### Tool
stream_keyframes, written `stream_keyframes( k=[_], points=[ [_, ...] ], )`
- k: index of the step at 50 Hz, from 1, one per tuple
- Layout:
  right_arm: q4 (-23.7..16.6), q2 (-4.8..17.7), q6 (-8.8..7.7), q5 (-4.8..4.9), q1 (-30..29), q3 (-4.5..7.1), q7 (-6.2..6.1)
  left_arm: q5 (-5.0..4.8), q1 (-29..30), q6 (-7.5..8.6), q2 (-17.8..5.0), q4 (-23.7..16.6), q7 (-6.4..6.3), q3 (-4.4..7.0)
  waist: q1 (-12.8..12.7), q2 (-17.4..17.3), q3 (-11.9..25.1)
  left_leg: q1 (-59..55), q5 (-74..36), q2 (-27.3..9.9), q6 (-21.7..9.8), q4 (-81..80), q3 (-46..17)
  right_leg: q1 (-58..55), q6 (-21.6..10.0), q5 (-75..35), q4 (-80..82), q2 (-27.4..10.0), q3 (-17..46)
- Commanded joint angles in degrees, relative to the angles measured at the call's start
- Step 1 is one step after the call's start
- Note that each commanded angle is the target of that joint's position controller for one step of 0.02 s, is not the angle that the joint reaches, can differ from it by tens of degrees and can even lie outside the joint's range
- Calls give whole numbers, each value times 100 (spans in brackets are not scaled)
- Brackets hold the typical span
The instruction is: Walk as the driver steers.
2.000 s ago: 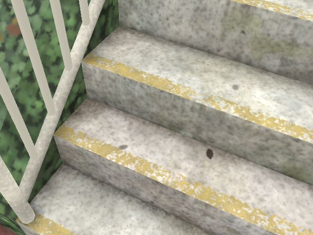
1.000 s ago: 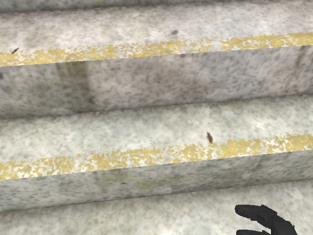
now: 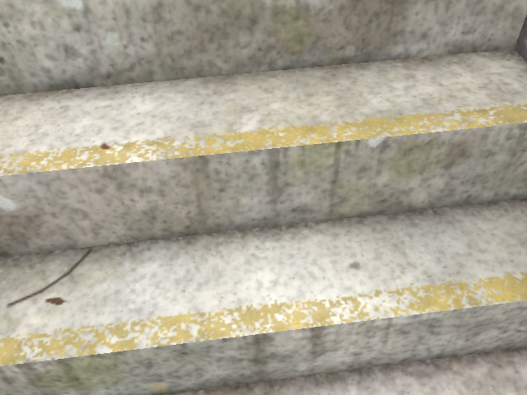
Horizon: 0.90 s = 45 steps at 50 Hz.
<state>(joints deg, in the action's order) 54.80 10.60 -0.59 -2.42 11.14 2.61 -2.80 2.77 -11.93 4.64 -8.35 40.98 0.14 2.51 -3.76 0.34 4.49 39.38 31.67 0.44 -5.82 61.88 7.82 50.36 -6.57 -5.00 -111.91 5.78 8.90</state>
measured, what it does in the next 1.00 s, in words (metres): climbs, turning left: right foot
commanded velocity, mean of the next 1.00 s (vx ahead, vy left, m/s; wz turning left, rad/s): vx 0.22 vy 0.00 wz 0.29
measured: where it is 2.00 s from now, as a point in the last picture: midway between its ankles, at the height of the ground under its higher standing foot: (242, 322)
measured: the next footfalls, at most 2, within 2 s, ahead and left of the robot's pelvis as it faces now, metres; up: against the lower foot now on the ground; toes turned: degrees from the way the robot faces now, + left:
right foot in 0.38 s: +0.17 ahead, -0.23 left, -0.01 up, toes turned -9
left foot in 1.04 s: +0.28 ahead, +0.12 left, +0.21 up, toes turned +29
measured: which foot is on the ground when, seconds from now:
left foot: down 0.00-0.38, up 0.40-1.00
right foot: up 0.00-0.36, down 0.38-1.00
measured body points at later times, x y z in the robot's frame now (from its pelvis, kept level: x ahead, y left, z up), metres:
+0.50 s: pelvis +0.13 -0.13 +0.06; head +0.11 -0.16 +0.50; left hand +0.17 +0.09 -0.07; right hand +0.24 -0.37 -0.09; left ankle +0.05 +0.02 -0.48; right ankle +0.13 -0.22 -0.66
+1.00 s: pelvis +0.16 -0.09 +0.09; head +0.23 -0.09 +0.53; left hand +0.07 +0.15 -0.04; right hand +0.46 -0.20 -0.01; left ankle +0.21 +0.08 -0.41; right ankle +0.13 -0.23 -0.66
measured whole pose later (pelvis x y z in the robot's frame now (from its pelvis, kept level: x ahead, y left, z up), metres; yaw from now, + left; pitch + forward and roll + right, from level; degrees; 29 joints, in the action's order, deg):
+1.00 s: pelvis +0.16 -0.09 +0.09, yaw +18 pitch +2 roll +1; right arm 31.2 7.0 5.6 -2.2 -1.6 3.9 -2.0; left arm 2.2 -23.7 4.5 -9.7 49.0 -3.1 4.0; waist -2.1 -2.4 -5.5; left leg 65.0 29.2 -8.2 -2.8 104.3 1.2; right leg 2.7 3.2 15.7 -19.3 -11.2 -25.0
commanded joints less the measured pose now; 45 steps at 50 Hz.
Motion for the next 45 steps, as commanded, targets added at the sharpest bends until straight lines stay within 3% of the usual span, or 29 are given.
stream_keyframes(
  k=[1,2,4,5,7,8,11,12,14,16,17,18,19,20,21,22,23,24,25,26,28,31,33,34,36,41,43,44,45],
  points=[
    [137,-494,-394,20,-273,-182,78,-113,-581,-224,602,-194,-96,-305,-419,-170,-847,93,449,-1148,-396,-3117,-2162,1325,112,137,-715,7,143],
    [201,-229,-466,107,-73,-114,72,-118,-493,-208,577,-309,-112,-320,-412,-284,-809,-205,312,-1244,-357,-3352,-2084,1488,166,236,-417,-184,215],
    [185,182,-566,164,-35,-7,43,-161,-221,-256,189,-405,-114,-196,-351,-210,-711,-364,462,-1411,-491,-3720,-2091,1456,322,121,-100,-346,75],
    [188,365,-597,189,161,48,28,-193,-210,-307,79,-348,-136,-161,-265,-374,-567,-649,668,-1474,-677,-3919,-2089,1510,333,255,-196,-398,-313],
    [168,378,-618,228,346,85,-52,-243,-2,-374,42,-343,-156,-134,-167,-416,-498,-1074,731,-1600,-788,-4071,-2126,1622,365,342,-304,-696,-543],
    [99,449,-671,152,404,139,-61,-159,135,-352,4,-394,-112,-117,-101,-327,-363,-1306,761,-1595,-753,-4196,-2069,1525,306,413,37,-851,-727],
    [26,618,-768,78,561,274,-102,-153,491,-321,-90,-333,29,-75,121,-436,-256,-1878,768,-1565,-614,-4414,-1831,982,260,576,1630,-1207,-1122],
    [-11,666,-775,-4,635,322,-112,-142,626,-310,-63,-384,46,-80,233,-709,-241,-2072,584,-1548,-557,-4524,-1765,651,201,935,2318,-1311,-1264],
    [-197,671,-781,-47,36,330,-138,-294,318,-248,-2,-252,97,-147,-103,-1038,-74,-1560,-319,-1457,-434,-4610,-1162,-1205,71,1361,4250,-1426,-1363],
    [-253,918,-652,-112,179,388,-136,-409,-380,-208,-78,9,43,-130,-134,-875,-79,-1449,-707,-1403,-675,-4141,-1151,-2705,-38,2031,6231,-1209,-1769],
    [-186,902,-552,-44,325,380,-61,-415,-1002,-162,-46,294,-14,-103,-350,-540,-65,-1629,-1517,-1358,-692,-3491,-1138,-3377,-44,1490,7400,-950,-2002],
    [-149,529,-479,-73,499,291,46,-283,-1360,-35,-265,567,-49,-16,-374,306,-235,-2300,-3216,-791,-535,-1842,-594,-3386,128,1358,8856,-648,-1978],
    [-229,67,-500,-46,797,197,140,-197,-1409,108,-229,670,-43,-76,-55,350,-188,-1874,-2374,-792,-259,-527,-757,-3970,435,414,9318,-996,-1580],
    [-372,-670,-551,144,1421,86,208,-203,-1807,144,-389,867,-91,-116,514,1283,202,-23,-951,-379,312,1372,-822,-5316,568,-5738,7717,-2351,-52],
    [-314,-563,-443,544,1859,140,95,-33,-2094,135,-551,608,-96,-107,157,1588,1374,-16,-874,67,695,2815,-1394,-5346,41,-6281,8610,-3416,1369],
    [-478,-493,-332,456,1282,166,12,6,-1344,133,-629,394,-115,-79,357,1039,962,208,-1175,-45,836,4113,-1458,-4552,-381,-3930,8969,-3458,1335],
    [-784,-405,-304,248,506,188,4,-55,-695,166,-718,310,-154,-33,478,885,182,888,-1431,-21,751,4986,-1349,-4090,-458,-2311,8925,-3064,833],
    [-1031,-360,-284,140,-148,153,59,-83,-505,183,-606,370,-192,-58,438,555,-346,1334,-1870,-42,579,5165,-1437,-3729,-313,-1463,8973,-2828,201],
    [-1363,-359,-173,68,-337,86,116,-114,-721,215,-654,577,-227,-17,559,545,-879,1489,-2070,-137,455,4635,-1487,-3351,-260,-509,9139,-2549,-322],
    [-1371,-284,-100,53,-310,114,144,-79,-835,228,-393,622,-259,-67,536,525,-835,1463,-2301,2,373,4987,-1360,-3431,-256,-529,9202,-2483,-516],
    [-1431,-162,-7,41,-87,161,127,-151,-1130,305,-254,705,-311,-57,555,106,-587,1637,-2539,125,326,4938,-1377,-3914,-240,-756,9015,-2478,-813],
    [-1717,-256,59,-32,-341,177,91,-215,-1380,426,-469,701,-417,78,521,171,-461,2033,-2532,143,331,5016,-1372,-4457,-367,-989,9142,-2687,-1053],
    [-1875,-320,82,-47,-553,197,9,-166,-1416,383,-567,582,-453,139,434,256,-338,2657,-2043,125,337,5904,-1496,-4981,-499,-1262,9256,-2923,-993],
    [-1883,-257,102,-108,-610,232,-38,-128,-1502,383,-624,513,-469,182,271,367,-336,2994,-1796,151,319,6295,-1424,-5226,-522,-1076,9304,-2980,-1047],
    [-2037,-344,155,-141,-951,214,-31,-93,-1650,363,-504,529,-484,175,174,305,-476,3419,-1665,62,322,6359,-1478,-5398,-441,-463,9375,-2943,-1268],
    [-2235,-469,322,-72,-1352,182,-26,-81,-1616,398,-626,532,-455,207,138,346,-646,3721,-1808,-174,436,6163,-1213,-5402,-402,-230,9459,-2997,-1672],
    [-2425,-451,350,57,-1623,186,-18,-36,-1452,352,-850,495,-413,254,107,665,-704,3886,-1471,-314,460,5836,-1115,-5514,-368,-252,9585,-3101,-1826],
    [-2468,-379,384,28,-1746,214,-56,-20,-1415,324,-817,480,-378,267,46,677,-715,4020,-1322,-362,427,5827,-1133,-5672,-359,-572,9628,-3176,-1862],
    [-2598,-407,408,-28,-1782,177,-10,-44,-1491,212,-956,513,-343,329,49,778,-562,4129,-1026,-520,478,5305,-922,-6004,-360,-184,9584,-3002,-1972]
  ],
)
